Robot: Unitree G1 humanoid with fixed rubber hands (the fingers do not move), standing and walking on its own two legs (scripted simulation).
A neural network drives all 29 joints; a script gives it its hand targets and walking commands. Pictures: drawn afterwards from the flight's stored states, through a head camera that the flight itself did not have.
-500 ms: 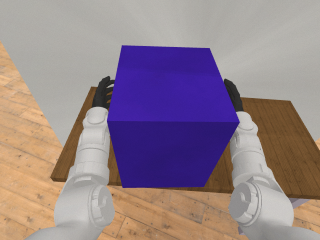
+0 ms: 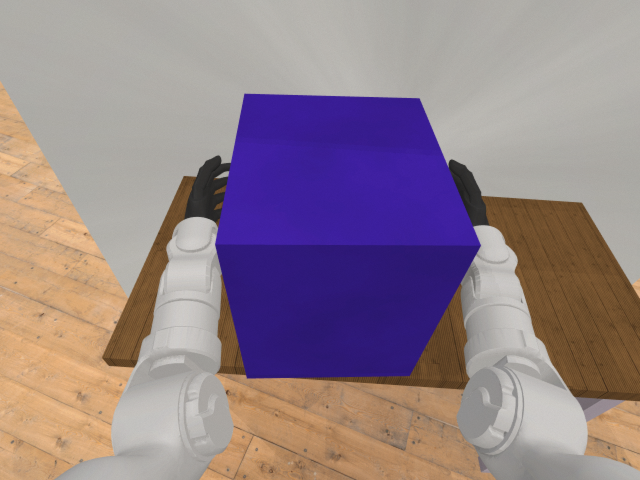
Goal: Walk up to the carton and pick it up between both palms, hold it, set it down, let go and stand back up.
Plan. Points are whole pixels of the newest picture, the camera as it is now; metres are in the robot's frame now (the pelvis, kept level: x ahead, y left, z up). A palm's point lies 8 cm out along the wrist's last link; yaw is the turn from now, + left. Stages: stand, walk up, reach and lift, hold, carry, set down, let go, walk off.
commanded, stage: set down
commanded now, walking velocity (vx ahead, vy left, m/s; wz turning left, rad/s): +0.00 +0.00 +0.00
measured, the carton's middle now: (331, 241) +0.42 +0.00 +0.06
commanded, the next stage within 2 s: none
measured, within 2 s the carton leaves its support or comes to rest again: rests again in 0.14 s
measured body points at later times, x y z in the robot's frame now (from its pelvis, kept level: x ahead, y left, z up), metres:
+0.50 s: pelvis -0.02 -0.02 -0.02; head +0.02 -0.01 +0.43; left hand +0.44 +0.17 +0.09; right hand +0.45 -0.23 +0.11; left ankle -0.01 +0.12 -0.75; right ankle -0.01 -0.12 -0.75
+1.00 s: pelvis -0.04 -0.02 -0.02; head +0.01 -0.01 +0.43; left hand +0.45 +0.17 +0.16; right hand +0.45 -0.25 +0.17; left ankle -0.01 +0.12 -0.75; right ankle -0.01 -0.12 -0.75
